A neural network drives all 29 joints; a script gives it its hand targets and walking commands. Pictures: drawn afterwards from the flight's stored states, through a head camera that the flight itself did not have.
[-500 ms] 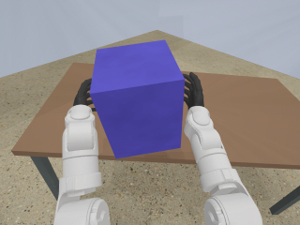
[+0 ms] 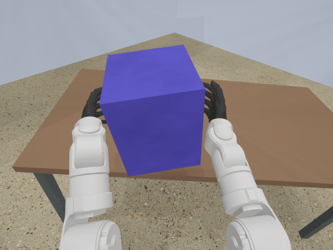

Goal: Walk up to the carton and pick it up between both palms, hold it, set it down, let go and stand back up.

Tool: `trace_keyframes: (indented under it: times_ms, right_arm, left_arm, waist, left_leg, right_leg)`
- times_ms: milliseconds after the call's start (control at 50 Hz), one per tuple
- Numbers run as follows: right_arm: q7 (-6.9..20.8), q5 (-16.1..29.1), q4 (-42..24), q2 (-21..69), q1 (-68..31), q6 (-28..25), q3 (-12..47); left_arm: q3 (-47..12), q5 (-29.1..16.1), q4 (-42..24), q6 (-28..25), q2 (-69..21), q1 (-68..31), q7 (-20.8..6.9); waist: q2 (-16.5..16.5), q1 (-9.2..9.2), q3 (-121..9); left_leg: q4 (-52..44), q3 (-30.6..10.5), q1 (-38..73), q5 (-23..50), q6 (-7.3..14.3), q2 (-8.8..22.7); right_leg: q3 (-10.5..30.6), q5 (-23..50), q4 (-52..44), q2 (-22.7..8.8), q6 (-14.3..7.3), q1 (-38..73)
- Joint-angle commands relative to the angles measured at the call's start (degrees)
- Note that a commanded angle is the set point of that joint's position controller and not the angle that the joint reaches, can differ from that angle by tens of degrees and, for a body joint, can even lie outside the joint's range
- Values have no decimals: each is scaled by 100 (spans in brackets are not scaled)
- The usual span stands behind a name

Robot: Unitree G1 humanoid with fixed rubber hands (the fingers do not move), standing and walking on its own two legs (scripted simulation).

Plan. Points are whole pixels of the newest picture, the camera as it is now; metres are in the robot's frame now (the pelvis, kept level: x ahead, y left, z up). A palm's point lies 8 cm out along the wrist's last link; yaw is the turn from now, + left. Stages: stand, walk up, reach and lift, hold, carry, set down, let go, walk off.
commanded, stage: hold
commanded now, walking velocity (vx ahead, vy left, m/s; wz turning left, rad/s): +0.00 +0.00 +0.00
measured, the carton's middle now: (155, 111) +0.44 +0.00 +0.14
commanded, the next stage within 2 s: none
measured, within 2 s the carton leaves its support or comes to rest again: neither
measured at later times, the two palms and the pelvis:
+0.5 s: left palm (91, 121) +0.37 +0.15 +0.17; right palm (215, 116) +0.36 -0.14 +0.19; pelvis +0.00 +0.00 +0.00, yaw +0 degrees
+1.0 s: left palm (89, 121) +0.37 +0.15 +0.17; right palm (211, 113) +0.37 -0.13 +0.19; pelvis +0.01 +0.00 +0.00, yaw +1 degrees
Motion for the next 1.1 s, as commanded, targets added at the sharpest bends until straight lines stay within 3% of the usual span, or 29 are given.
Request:
trace_keyframes:
  times_ms: [0,420,440,500,640,840,900,980,1080]
  right_arm:
    - [968,224,-1427,2395,-3956,-353,1778]
    - [972,222,-1479,2397,-3975,-383,1798]
    - [997,227,-1626,2348,-4323,-416,1806]
    - [1074,136,-1426,2328,-4271,-439,1648]
    - [1018,88,-1352,2377,-4047,-443,1630]
    - [896,346,-1721,2222,-3783,-404,1906]
    - [880,388,-1737,2202,-3703,-341,1961]
    - [876,512,-2065,2276,-3778,-361,2202]
    - [903,460,-1881,2184,-3732,-277,2067]
  left_arm:
    - [-2510,-979,-1099,-734,-2254,-4504,-935]
    - [-2563,-1013,-1122,-759,-2270,-4518,-916]
    - [-2434,-1028,-935,-776,-2243,-4690,-951]
    - [-2326,-977,-788,-825,-2236,-4677,-939]
    - [-2392,-1074,-832,-876,-2232,-4609,-977]
    - [-2737,-1126,-1219,-844,-2272,-4298,-995]
    - [-2734,-1111,-1329,-808,-2262,-4261,-1003]
    - [-2936,-1209,-1655,-838,-2289,-4276,-936]
    - [-2746,-1077,-1481,-731,-2240,-4214,-991]
  waist:
    - [684,-56,-2976]
    - [683,-70,-3042]
    - [658,107,-2991]
    - [695,177,-2959]
    - [590,-4,-3135]
    - [819,-161,-3181]
    - [807,-156,-3045]
    - [827,-109,-3361]
    - [809,-27,-2952]
  left_leg:
    - [-216,357,335,720,149,-306]
    - [-185,345,389,755,145,-303]
    - [-240,355,237,573,202,-334]
    - [-362,373,126,286,262,-286]
    - [-211,381,382,685,193,-352]
    - [48,271,729,1562,-28,-333]
    - [-5,266,695,1463,-25,-323]
    - [147,227,855,1889,-60,-322]
    - [-85,268,570,1335,17,-301]
  right_leg:
    - [-135,456,-140,248,280,775]
    - [-136,488,-138,248,281,742]
    - [-188,204,-214,225,288,700]
    - [-182,-90,-198,238,263,623]
    - [-173,373,-201,214,303,664]
    - [-230,988,-161,273,253,738]
    - [-219,896,-177,265,243,722]
    - [-222,1224,-112,302,247,816]
    - [-188,704,-182,268,217,768]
